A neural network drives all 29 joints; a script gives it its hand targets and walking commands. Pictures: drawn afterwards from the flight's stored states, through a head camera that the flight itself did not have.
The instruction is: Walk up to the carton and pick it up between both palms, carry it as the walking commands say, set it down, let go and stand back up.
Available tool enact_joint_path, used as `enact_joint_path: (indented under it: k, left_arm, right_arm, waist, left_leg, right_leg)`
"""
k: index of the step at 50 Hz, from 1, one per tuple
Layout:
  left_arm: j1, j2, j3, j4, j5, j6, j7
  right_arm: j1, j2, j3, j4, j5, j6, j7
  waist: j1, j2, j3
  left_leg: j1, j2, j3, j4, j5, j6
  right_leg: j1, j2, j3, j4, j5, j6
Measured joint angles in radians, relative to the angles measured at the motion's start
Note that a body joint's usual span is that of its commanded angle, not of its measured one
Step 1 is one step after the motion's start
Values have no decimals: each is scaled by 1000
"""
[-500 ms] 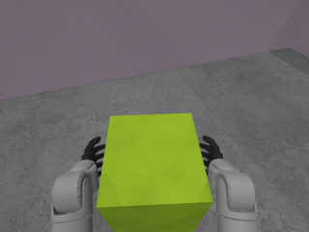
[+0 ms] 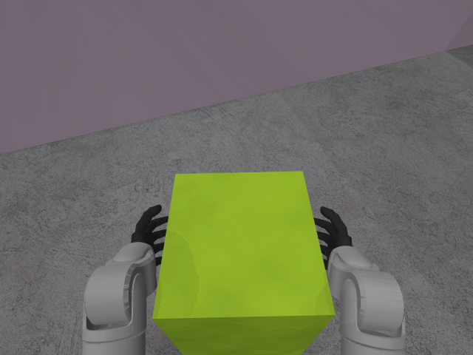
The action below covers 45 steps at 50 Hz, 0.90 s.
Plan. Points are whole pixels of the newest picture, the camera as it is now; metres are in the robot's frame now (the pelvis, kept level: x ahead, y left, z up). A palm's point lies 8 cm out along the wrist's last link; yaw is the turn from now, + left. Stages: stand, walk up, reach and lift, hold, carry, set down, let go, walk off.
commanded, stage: carry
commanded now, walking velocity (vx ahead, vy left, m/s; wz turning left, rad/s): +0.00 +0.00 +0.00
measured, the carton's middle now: (241, 269) +0.27 +0.00 +0.00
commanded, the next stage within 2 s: none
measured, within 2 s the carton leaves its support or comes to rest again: neither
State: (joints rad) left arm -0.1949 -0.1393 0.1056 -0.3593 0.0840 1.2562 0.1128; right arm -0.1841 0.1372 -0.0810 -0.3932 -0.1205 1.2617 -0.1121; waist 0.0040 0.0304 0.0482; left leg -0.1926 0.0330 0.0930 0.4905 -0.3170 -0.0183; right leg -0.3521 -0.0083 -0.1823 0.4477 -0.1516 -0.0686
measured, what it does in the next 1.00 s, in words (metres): walks ahead: left foot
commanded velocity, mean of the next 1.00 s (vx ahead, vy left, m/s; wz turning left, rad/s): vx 0.00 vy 0.00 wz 0.00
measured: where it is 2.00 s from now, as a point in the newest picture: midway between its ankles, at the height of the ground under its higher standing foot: outside the picture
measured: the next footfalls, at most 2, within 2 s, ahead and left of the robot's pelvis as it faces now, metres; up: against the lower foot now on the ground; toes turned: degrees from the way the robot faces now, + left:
left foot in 0.70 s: +0.20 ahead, +0.14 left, +0.00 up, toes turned +2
right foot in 1.36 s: +0.31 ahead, -0.05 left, +0.00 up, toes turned +12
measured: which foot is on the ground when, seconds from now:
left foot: down 0.00-0.58, up 0.60-0.68, down 0.70-1.00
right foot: down 0.00-1.00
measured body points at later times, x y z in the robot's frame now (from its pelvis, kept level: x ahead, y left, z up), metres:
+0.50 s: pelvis +0.10 +0.04 -0.01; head +0.10 +0.04 +0.44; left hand +0.39 +0.19 +0.07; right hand +0.39 -0.10 +0.07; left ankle -0.05 +0.11 -0.74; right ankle +0.08 -0.07 -0.73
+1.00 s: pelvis +0.19 +0.06 -0.01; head +0.20 +0.06 +0.44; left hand +0.47 +0.22 +0.06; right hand +0.47 -0.08 +0.06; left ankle +0.10 +0.14 -0.73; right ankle +0.10 -0.07 -0.73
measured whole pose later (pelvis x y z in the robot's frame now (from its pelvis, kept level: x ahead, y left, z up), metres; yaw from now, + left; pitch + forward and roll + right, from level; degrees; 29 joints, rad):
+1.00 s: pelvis +0.19 +0.06 -0.01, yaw -1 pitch +5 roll -2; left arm -0.15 -0.13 0.12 -0.27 0.09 1.14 0.10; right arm -0.17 0.14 -0.05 -0.26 -0.14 1.15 -0.10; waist 0.01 0.05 -0.09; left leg -0.24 0.02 0.07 0.60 -0.41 0.05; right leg -0.22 -0.04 -0.12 0.56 -0.35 0.01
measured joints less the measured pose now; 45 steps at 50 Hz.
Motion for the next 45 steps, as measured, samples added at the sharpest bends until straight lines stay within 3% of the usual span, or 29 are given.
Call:
enact_joint_path:
  k: [7,14,17,19,22,24,26,28,29,31,34,35,38,42,45]
  left_arm:
    - [15,2,-8,-63,-12,-19,4]
    - [28,4,-1,-7,0,-15,4]
    - [36,5,-10,13,4,-3,4]
    - [28,4,-10,21,4,1,3]
    - [12,3,5,16,-1,-13,3]
    - [5,2,21,24,-3,-31,1]
    - [10,2,31,44,-5,-44,-1]
    - [28,4,5,99,-4,-62,-1]
    - [26,4,-9,128,-3,-59,1]
    - [28,4,-22,143,1,-42,4]
    - [48,6,-17,148,13,-65,-10]
    - [51,7,-15,140,14,-78,-9]
    - [70,9,-5,48,-9,-70,8]
    - [37,6,5,-7,-7,-61,8]
    - [18,3,21,57,8,-98,-6]
  right_arm:
    - [-2,0,10,-58,11,-6,-10]
    - [2,0,12,27,3,-20,2]
    - [24,-4,12,36,3,-11,3]
    - [22,-3,9,35,1,-6,3]
    - [-9,1,4,36,-6,-13,5]
    - [-29,5,4,56,-12,-26,6]
    - [-27,5,11,83,-15,-43,6]
    - [7,-1,0,104,-14,-46,6]
    - [32,-5,-7,109,-12,-45,7]
    - [69,-9,-5,101,-1,-39,2]
    - [56,-6,-5,133,-4,-59,9]
    - [40,-5,-4,140,-6,-69,12]
    - [34,-4,22,92,7,-74,4]
    - [9,-1,24,47,4,-80,6]
    - [-13,3,11,109,-17,-113,20]
  waist:
    - [-8,-37,-46]
    - [4,-37,-91]
    - [-2,-34,-114]
    - [-7,-32,-138]
    - [-5,-13,-153]
    - [1,18,-158]
    - [8,23,-151]
    - [-1,67,-144]
    - [0,61,-138]
    - [10,14,-111]
    - [13,-11,-81]
    - [13,-14,-69]
    - [18,-58,-58]
    - [20,-53,-76]
    - [15,-21,-99]
  left_leg:
    - [32,-3,3,-5,-75,20]
    - [5,-4,12,146,18,20]
    - [58,-9,2,47,19,18]
    - [102,-14,-3,-41,-10,24]
    - [103,-10,-1,-46,-83,47]
    - [99,6,7,-14,-165,58]
    - [99,3,25,51,-218,58]
    - [80,31,5,158,-236,49]
    - [40,29,-8,256,-179,35]
    - [-32,-9,-46,387,-198,9]
    - [-89,-2,-72,229,-168,15]
    - [-88,4,-62,166,-69,26]
    - [-69,-26,-22,139,-73,56]
    - [-74,-32,-20,112,-87,67]
    - [-71,-23,-26,109,-78,72]
  right_leg:
    - [-2,-6,4,62,-78,19]
    - [36,-20,11,92,-47,21]
    - [61,-24,2,90,-30,17]
    - [59,-26,-2,99,-46,33]
    - [22,-22,4,159,-121,55]
    - [-6,0,9,178,-193,64]
    - [-8,8,9,159,-170,56]
    - [32,26,-13,155,-179,45]
    - [50,17,-20,155,-196,43]
    - [76,-18,-16,172,-224,35]
    - [112,-23,-7,144,-221,52]
    - [117,-24,0,147,-226,64]
    - [105,-53,44,166,-243,83]
    - [101,-47,66,127,-222,89]
    - [85,-40,62,158,-181,86]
